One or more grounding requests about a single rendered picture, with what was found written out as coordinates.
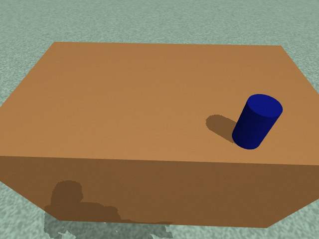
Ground can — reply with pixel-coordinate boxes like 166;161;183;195
232;94;283;149

